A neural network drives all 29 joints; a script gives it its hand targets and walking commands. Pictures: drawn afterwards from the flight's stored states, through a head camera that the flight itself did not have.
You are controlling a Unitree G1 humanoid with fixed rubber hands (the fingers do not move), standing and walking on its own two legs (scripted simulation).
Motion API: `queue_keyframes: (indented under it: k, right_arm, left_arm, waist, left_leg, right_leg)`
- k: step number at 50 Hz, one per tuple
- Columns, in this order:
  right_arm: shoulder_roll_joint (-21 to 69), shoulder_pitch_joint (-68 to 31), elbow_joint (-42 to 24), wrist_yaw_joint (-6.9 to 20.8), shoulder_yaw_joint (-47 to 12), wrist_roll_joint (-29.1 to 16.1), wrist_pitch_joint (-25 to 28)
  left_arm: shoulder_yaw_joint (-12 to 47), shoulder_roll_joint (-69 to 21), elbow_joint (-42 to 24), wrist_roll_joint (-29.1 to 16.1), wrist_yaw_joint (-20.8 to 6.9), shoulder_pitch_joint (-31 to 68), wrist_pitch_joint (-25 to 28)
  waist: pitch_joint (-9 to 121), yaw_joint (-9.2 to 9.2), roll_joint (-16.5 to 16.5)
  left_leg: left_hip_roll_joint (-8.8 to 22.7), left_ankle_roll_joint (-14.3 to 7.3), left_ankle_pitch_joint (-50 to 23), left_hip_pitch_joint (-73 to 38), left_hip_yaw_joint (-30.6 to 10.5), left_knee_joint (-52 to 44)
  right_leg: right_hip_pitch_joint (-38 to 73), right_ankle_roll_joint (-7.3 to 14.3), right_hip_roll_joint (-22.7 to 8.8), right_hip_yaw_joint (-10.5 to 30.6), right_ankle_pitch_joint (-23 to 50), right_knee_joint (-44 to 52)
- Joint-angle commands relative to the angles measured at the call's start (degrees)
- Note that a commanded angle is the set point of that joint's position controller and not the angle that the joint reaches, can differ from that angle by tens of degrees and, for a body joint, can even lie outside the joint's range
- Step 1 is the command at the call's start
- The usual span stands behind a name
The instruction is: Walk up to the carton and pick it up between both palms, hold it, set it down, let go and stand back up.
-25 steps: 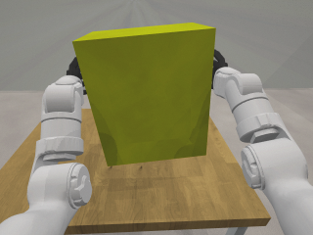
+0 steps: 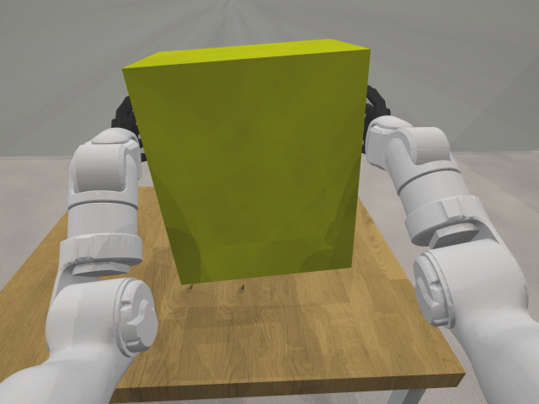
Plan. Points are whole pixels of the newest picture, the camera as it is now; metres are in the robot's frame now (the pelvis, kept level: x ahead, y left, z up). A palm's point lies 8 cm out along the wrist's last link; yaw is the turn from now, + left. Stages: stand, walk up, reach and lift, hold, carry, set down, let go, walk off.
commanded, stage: hold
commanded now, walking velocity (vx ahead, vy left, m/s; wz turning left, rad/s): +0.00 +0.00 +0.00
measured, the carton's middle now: (256, 161) +0.37 +0.01 +0.27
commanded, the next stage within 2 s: none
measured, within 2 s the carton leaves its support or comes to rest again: neither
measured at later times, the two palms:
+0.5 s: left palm (130, 140) +0.37 +0.18 +0.30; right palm (378, 128) +0.37 -0.16 +0.33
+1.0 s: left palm (126, 143) +0.36 +0.18 +0.30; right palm (374, 131) +0.37 -0.16 +0.33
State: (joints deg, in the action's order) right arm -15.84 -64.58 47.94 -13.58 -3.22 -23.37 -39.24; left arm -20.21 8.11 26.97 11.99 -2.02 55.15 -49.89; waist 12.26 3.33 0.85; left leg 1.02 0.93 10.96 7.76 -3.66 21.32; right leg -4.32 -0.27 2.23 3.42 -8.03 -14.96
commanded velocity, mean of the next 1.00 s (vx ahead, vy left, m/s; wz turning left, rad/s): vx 0.00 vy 0.00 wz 0.00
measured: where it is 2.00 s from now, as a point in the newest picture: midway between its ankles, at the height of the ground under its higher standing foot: outside the picture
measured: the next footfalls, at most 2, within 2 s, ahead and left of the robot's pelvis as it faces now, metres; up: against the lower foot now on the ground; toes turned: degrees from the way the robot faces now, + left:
none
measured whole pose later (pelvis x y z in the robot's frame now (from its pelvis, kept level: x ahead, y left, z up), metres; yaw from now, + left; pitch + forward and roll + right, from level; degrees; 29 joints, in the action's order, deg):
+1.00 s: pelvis +0.00 +0.00 +0.00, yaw +0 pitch -2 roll -1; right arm -16.1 -65.0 48.4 -12.9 -2.3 -22.9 -38.7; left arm -19.2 8.0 26.4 11.4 -1.2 55.0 -49.3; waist 12.4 3.2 0.8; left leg 1.0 0.9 10.8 8.6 -3.9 21.4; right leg -4.8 -0.3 2.3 3.3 -7.8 -14.6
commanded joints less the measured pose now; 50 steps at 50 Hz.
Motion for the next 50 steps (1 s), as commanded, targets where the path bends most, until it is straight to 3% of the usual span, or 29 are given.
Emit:
queue_keyframes:
  k: [1, 2, 3, 6, 8, 9, 12, 13, 15, 18, 19, 20, 21, 24, 26, 28, 30, 31, 34, 36, 37, 39, 42, 43, 44, 45, 46, 49, 50]
  right_arm:
    - [36.72, -45.27, -19.40, 10.01, -7.84, -10.29, 2.59]
    - [36.55, -44.57, -18.45, 10.00, -7.09, -9.83, 2.90]
    - [36.80, -43.88, -19.21, 10.12, -7.09, -9.92, 2.87]
    - [35.39, -43.10, -16.40, 10.38, -5.85, -9.28, 2.69]
    - [35.51, -43.83, -15.11, 10.73, -5.95, -9.42, 2.65]
    - [35.83, -43.41, -14.15, 10.78, -5.54, -8.74, 2.76]
    - [34.94, -45.29, -14.27, 11.19, -4.74, -8.00, 3.26]
    - [34.98, -46.26, -12.04, 11.55, -3.58, -7.76, 3.18]
    - [34.34, -45.88, -13.11, 11.33, -3.91, -7.58, 3.38]
    - [35.21, -44.25, -11.57, 11.76, -4.41, -8.52, 3.23]
    - [35.74, -44.17, -13.13, 11.61, -5.07, -8.90, 3.36]
    - [35.23, -46.09, -14.66, 11.51, -5.37, -9.27, 3.71]
    - [34.73, -44.58, -10.27, 11.43, -4.75, -8.79, 3.16]
    - [36.38, -45.11, -15.36, 10.58, -6.21, -9.92, 3.57]
    - [35.90, -44.66, -17.29, 10.42, -6.94, -10.51, 3.74]
    - [35.47, -41.95, -14.03, 10.30, -6.30, -10.81, 2.94]
    - [35.56, -43.37, -18.52, 10.13, -7.84, -10.82, 3.29]
    - [35.27, -43.05, -20.20, 9.76, -8.54, -11.50, 3.26]
    - [36.99, -44.64, -20.42, 9.65, -8.28, -11.08, 3.12]
    - [36.77, -43.72, -20.23, 9.73, -7.72, -10.57, 3.24]
    - [36.20, -42.62, -18.26, 9.81, -6.83, -9.90, 2.80]
    - [37.09, -44.69, -20.13, 10.10, -7.46, -10.44, 3.19]
    - [35.08, -44.27, -17.82, 9.93, -5.57, -9.28, 3.05]
    - [35.87, -44.64, -18.08, 10.16, -6.37, -9.27, 3.13]
    - [35.36, -43.91, -16.83, 10.30, -6.31, -9.03, 3.00]
    - [35.94, -44.08, -19.31, 10.24, -6.95, -9.64, 3.18]
    - [35.84, -44.23, -20.73, 9.87, -7.34, -9.91, 3.37]
    - [35.69, -42.13, -16.82, 9.91, -5.93, -9.42, 2.55]
    - [35.47, -41.58, -14.01, 10.44, -5.76, -9.23, 2.13]
  left_arm:
    - [17.51, -30.66, -6.50, -11.56, -8.78, 41.85, 3.85]
    - [18.86, -31.45, -7.53, -11.85, -8.40, 43.46, 3.97]
    - [19.44, -31.44, -10.28, -12.01, -8.23, 44.01, 4.37]
    - [21.20, -32.49, -9.13, -13.56, -8.02, 44.53, 4.41]
    - [19.26, -32.22, -8.30, -12.26, -7.97, 44.74, 4.39]
    - [19.57, -31.94, -7.33, -12.58, -7.98, 44.89, 4.64]
    - [19.51, -33.03, -5.46, -12.81, -8.04, 45.04, 4.76]
    - [17.58, -32.07, -2.69, -11.63, -8.04, 44.78, 4.62]
    - [17.44, -31.71, -3.15, -11.58, -8.21, 44.85, 4.64]
    - [18.10, -32.26, -5.49, -11.78, -7.88, 45.33, 4.93]
    - [18.98, -32.51, -6.03, -12.29, -7.72, 45.21, 4.94]
    - [17.81, -31.60, -4.46, -12.04, -7.81, 44.94, 4.73]
    - [16.57, -30.47, -2.03, -11.17, -8.01, 44.94, 4.45]
    - [17.66, -30.77, -4.80, -12.36, -8.09, 44.11, 4.86]
    - [18.58, -30.97, -7.62, -12.47, -8.06, 44.06, 4.76]
    - [18.20, -31.50, -7.08, -12.59, -8.05, 43.82, 4.50]
    - [18.35, -30.62, -7.62, -11.96, -8.38, 41.00, 4.17]
    - [19.94, -31.17, -8.44, -12.73, -8.46, 39.78, 3.98]
    - [18.12, -30.34, -7.58, -11.69, -8.48, 40.97, 3.83]
    - [20.31, -31.14, -10.15, -12.94, -8.34, 42.58, 4.30]
    - [21.31, -32.55, -9.82, -13.00, -8.37, 42.16, 4.14]
    - [20.81, -31.62, -10.70, -13.09, -7.96, 44.28, 4.47]
    - [20.26, -32.13, -6.80, -13.15, -8.19, 42.82, 4.18]
    - [19.59, -31.45, -6.94, -12.35, -8.24, 42.88, 4.16]
    - [19.13, -30.82, -5.84, -12.18, -8.31, 41.26, 4.21]
    - [21.33, -32.04, -10.18, -13.44, -8.04, 43.30, 4.83]
    - [20.45, -31.85, -9.68, -13.17, -7.91, 42.20, 4.77]
    - [20.64, -32.43, -9.99, -12.97, -7.99, 43.47, 4.63]
    - [19.98, -31.38, -8.26, -12.59, -8.03, 43.38, 4.29]
  waist:
    - [15.82, -1.38, -2.09]
    - [15.67, -0.40, -3.02]
    - [16.90, -0.58, -3.13]
    - [16.23, 0.90, -3.83]
    - [14.53, -0.18, -3.34]
    - [14.23, 0.59, -3.27]
    - [13.36, 0.65, -3.34]
    - [11.40, -0.24, -3.08]
    - [13.31, 0.29, -2.53]
    - [15.09, -0.67, -4.41]
    - [16.70, 0.15, -3.84]
    - [15.95, -0.54, -2.69]
    - [12.96, -0.15, -3.33]
    - [17.42, -0.78, -2.06]
    - [17.57, -0.12, -2.79]
    - [14.43, 0.10, -3.62]
    - [16.36, -0.66, -2.06]
    - [16.77, 0.48, -2.43]
    - [14.53, -1.12, -1.63]
    - [15.99, 0.18, -2.10]
    - [14.59, 0.57, -4.46]
    - [15.24, -0.19, -3.25]
    - [13.62, 1.21, -3.34]
    - [14.39, -0.16, -3.42]
    - [14.43, 0.00, -3.10]
    - [17.83, 0.87, -2.62]
    - [19.15, 0.62, -2.22]
    - [16.30, 1.35, -3.76]
    - [13.60, 0.77, -4.35]
  left_leg:
    - [-2.92, 1.12, -12.23, -3.53, 2.61, -2.59]
    - [-3.06, 1.41, -11.68, -3.82, 3.00, -2.64]
    - [-2.94, 1.28, -13.08, -3.57, 2.66, -2.59]
    - [-2.50, 1.91, -11.78, -3.81, 2.30, -2.62]
    - [-2.65, 1.53, -9.78, -2.89, 2.43, -3.03]
    - [-2.61, 1.70, -8.38, -1.75, 2.52, -3.14]
    - [-2.50, 1.29, -6.46, -0.91, 2.33, -3.46]
    - [-2.36, 1.40, -5.28, -0.54, 2.42, -3.92]
    - [-2.47, 0.75, -5.10, -0.47, 2.60, -4.16]
    - [-2.36, 1.57, -9.26, -2.31, 2.61, -3.21]
    - [-2.57, 1.60, -10.57, -2.32, 2.25, -2.71]
    - [-2.79, 1.41, -10.40, -2.17, 2.81, -2.75]
    - [-2.82, 1.13, -8.16, -1.89, 2.72, -3.09]
    - [-3.07, 0.73, -11.98, -3.84, 2.63, -2.43]
    - [-2.99, 1.51, -16.19, -4.83, 2.46, -1.43]
    - [-3.14, 1.70, -14.34, -4.25, 2.53, -1.69]
    - [-3.06, 1.43, -16.20, -4.89, 2.83, -1.26]
    - [-3.16, 1.52, -17.67, -5.55, 2.21, -0.95]
    - [-3.23, 1.04, -14.11, -4.13, 2.51, -1.71]
    - [-3.23, 1.19, -14.07, -5.17, 2.76, -2.07]
    - [-3.15, 1.89, -13.49, -4.61, 2.48, -1.92]
    - [-3.08, 1.32, -12.27, -4.06, 2.28, -2.03]
    - [-2.84, 1.54, -9.94, -2.04, 2.34, -2.68]
    - [-2.97, 1.33, -9.91, -2.48, 2.38, -2.64]
    - [-2.88, 1.50, -10.81, -3.22, 2.66, -2.68]
    - [-2.64, 1.86, -12.69, -4.03, 2.35, -2.32]
    - [-3.21, 1.80, -15.31, -4.94, 2.74, -1.61]
    - [-2.85, 1.82, -12.12, -3.59, 2.43, -2.19]
    - [-2.94, 1.80, -9.64, -2.92, 2.61, -2.83]
  right_leg:
    - [3.95, -0.19, 2.53, -1.12, 9.23, 1.12]
    - [3.69, -0.35, 2.34, -1.44, 9.21, 1.22]
    - [4.69, -0.32, 2.28, -1.02, 10.77, 1.06]
    - [3.32, -0.01, 2.40, -1.01, 8.75, 1.30]
    - [2.76, -0.04, 2.41, -1.04, 7.11, 1.47]
    - [2.98, 0.10, 2.21, -1.21, 6.39, 1.22]
    - [2.48, 0.44, 2.02, -0.61, 4.95, 1.49]
    - [1.13, 0.39, 2.10, -1.00, 3.41, 1.76]
    - [2.32, 0.33, 1.71, -0.69, 4.24, 1.76]
    - [3.16, 0.53, 2.10, -0.57, 7.39, 1.26]
    - [4.16, 0.59, 2.18, -0.85, 8.41, 0.94]
    - [3.76, 0.05, 2.36, -0.42, 8.53, 1.19]
    - [2.41, 0.06, 2.03, -0.63, 6.20, 1.52]
    - [4.15, -0.22, 2.19, -0.59, 10.18, 0.98]
    - [5.53, -0.37, 2.49, -1.01, 13.90, 0.61]
    - [3.75, -0.41, 2.57, -0.74, 12.00, 0.98]
    - [5.84, -0.50, 2.37, -0.64, 14.39, 0.78]
    - [6.12, -0.43, 2.57, -0.84, 16.00, 0.68]
    - [4.77, -1.02, 2.23, -0.90, 12.81, 0.93]
    - [4.15, -0.82, 2.43, -0.52, 12.00, 0.94]
    - [2.81, -0.45, 2.33, -0.96, 11.20, 0.94]
    - [3.62, -0.42, 2.32, -1.01, 9.93, 1.04]
    - [2.55, -0.19, 2.26, -0.96, 8.12, 1.55]
    - [2.98, -0.42, 2.09, -0.77, 8.48, 1.36]
    - [3.21, -0.20, 2.17, -1.04, 8.75, 1.34]
    - [5.07, 0.02, 2.45, -1.08, 11.13, 1.18]
    - [5.47, -0.44, 2.56, -1.29, 13.63, 0.95]
    - [4.38, -0.26, 2.31, -0.89, 10.54, 1.16]
    - [3.07, -0.22, 1.99, -0.79, 7.83, 1.35]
